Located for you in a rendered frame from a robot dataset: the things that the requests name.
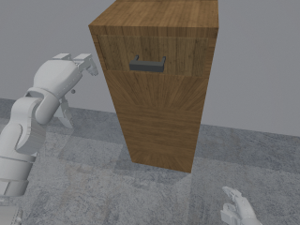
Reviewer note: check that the left robot upper arm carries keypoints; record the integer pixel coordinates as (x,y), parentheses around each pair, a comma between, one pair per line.
(10,215)

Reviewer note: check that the robot left forearm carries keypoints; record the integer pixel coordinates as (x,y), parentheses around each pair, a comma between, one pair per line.
(21,139)

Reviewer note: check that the drawer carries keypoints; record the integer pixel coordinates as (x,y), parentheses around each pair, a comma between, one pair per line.
(185,56)

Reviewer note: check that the robot right hand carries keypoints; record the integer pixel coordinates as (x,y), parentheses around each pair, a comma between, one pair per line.
(233,214)

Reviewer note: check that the robot left hand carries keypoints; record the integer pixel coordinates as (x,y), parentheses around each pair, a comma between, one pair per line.
(60,75)

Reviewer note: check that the cabinet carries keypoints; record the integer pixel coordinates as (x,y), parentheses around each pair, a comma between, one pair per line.
(159,114)

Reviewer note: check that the handle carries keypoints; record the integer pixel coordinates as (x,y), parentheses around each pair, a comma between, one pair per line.
(151,66)

